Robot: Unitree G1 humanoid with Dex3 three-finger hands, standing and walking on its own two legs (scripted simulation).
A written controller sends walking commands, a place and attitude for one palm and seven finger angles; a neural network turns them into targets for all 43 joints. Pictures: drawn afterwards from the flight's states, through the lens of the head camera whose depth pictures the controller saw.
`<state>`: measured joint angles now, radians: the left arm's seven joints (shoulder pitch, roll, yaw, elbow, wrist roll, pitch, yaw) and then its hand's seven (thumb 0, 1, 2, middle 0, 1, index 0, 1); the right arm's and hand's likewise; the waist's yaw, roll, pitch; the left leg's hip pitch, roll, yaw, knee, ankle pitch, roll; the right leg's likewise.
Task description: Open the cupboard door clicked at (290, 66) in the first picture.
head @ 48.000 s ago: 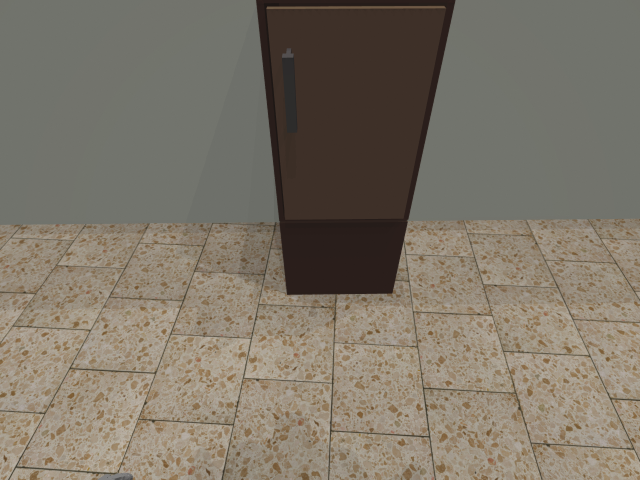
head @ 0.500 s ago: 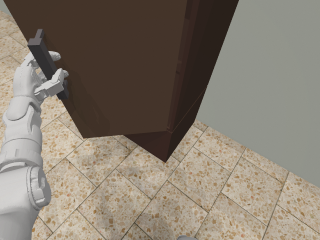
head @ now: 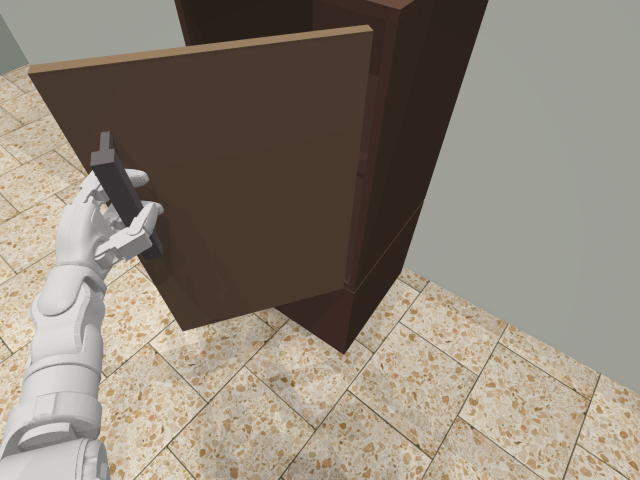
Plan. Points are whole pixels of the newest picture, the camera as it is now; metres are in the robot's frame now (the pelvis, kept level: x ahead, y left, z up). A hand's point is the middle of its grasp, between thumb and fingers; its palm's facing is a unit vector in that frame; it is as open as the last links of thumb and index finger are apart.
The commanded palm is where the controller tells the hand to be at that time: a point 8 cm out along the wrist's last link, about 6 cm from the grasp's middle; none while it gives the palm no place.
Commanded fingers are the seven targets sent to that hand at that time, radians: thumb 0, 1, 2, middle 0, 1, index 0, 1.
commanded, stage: pull the door open along its arc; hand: left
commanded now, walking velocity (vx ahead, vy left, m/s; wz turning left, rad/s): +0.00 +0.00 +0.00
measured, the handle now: (131, 199) +0.45 +0.24 +0.10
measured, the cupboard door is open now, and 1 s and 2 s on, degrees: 53 87 84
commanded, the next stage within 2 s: open thumb and fingers to let go in 0.68 s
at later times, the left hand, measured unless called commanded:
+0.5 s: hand (204, 297) +0.30 +0.12 +0.11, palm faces +0.50 -0.86 +0.02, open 6.5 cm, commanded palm +0.23 +0.16 +0.10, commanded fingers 0.00 0.90 0.90 -0.40 -1.35 -0.40 -1.35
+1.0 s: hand (248, 326) +0.27 +0.07 +0.11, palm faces +0.46 -0.89 +0.00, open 6.9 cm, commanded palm +0.21 +0.12 +0.10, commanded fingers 0.00 0.06 0.54 -0.34 -1.26 -0.34 -1.26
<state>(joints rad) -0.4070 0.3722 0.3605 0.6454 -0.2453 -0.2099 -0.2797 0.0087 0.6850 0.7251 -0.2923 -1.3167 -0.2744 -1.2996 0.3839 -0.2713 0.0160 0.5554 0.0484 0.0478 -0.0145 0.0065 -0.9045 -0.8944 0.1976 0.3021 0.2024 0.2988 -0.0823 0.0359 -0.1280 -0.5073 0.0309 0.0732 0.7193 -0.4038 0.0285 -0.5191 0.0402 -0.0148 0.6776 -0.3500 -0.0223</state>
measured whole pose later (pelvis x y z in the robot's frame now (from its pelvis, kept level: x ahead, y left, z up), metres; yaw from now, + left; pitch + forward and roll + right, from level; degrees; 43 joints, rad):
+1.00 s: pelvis -0.01 -0.04 +0.01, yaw +6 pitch +0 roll +1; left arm 0.11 -0.09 -0.19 -0.07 0.03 0.04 0.52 0.01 0.53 0.73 -0.35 -1.31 -0.36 -1.31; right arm 0.15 -0.19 0.02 0.60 -0.05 0.09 -0.04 0.01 -0.91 -0.89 0.20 0.30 0.20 0.30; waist 0.02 0.04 -0.05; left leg -0.29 0.01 -0.02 0.63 -0.35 -0.02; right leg -0.28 0.03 -0.11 0.63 -0.36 -0.07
